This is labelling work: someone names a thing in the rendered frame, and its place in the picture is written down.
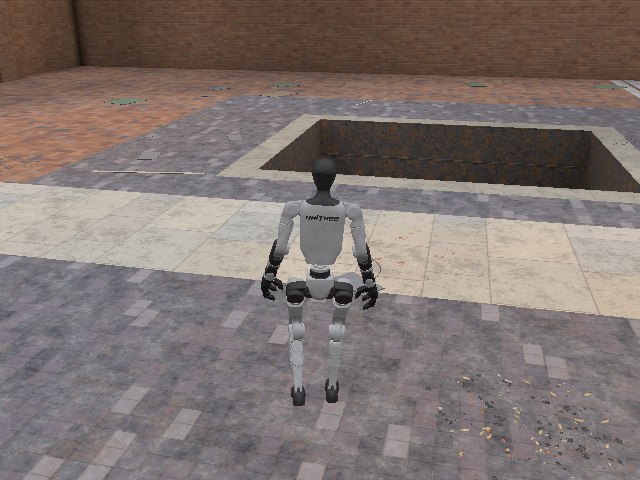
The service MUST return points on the left robot forearm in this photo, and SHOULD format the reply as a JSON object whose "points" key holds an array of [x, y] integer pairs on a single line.
{"points": [[273, 263]]}

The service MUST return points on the left robot hand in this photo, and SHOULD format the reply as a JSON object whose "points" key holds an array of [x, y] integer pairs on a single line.
{"points": [[266, 284]]}

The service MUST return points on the right robot upper arm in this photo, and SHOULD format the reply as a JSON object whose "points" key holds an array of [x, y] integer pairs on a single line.
{"points": [[354, 213]]}

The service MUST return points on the left robot upper arm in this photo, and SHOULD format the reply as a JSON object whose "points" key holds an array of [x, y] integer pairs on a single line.
{"points": [[290, 210]]}

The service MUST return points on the left robot shin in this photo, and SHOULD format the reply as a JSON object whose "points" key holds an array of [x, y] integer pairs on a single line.
{"points": [[296, 358]]}

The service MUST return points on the robot left foot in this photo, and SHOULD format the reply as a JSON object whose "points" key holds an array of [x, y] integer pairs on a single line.
{"points": [[299, 397]]}

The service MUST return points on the right robot hand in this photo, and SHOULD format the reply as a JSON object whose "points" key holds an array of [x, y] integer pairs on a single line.
{"points": [[372, 293]]}

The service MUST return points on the right robot forearm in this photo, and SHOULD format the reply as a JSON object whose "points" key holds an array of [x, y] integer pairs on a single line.
{"points": [[366, 269]]}

